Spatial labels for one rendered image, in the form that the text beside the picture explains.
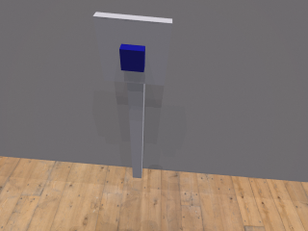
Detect panel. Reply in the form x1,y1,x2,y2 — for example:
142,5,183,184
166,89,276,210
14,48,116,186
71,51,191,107
93,12,172,178

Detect button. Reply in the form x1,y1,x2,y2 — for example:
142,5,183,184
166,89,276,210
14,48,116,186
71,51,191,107
119,43,145,72

